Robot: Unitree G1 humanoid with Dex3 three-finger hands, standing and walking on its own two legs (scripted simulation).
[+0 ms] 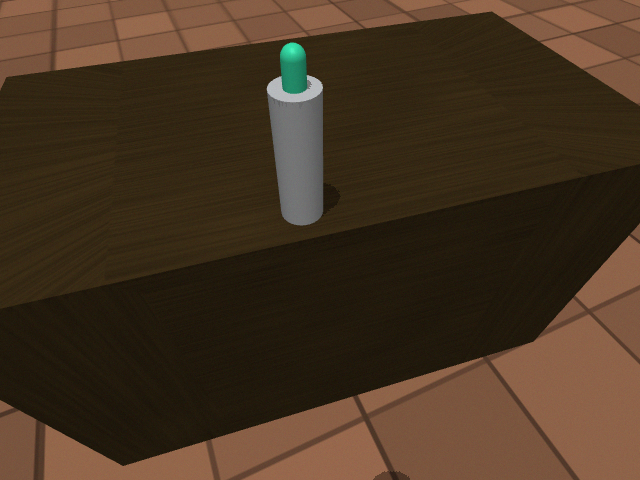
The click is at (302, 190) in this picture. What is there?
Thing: necked bottle
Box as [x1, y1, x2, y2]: [267, 42, 322, 224]
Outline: 292,42 286,44 280,52 281,75 272,80 268,84 267,95 281,212 283,217 291,223 308,224 318,219 322,213 322,85 316,78 306,74 304,50 300,45
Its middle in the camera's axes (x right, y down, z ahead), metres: -0.03 -0.13 +0.54
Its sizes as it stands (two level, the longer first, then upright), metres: 0.069 0.069 0.266
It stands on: a support 0.80 m high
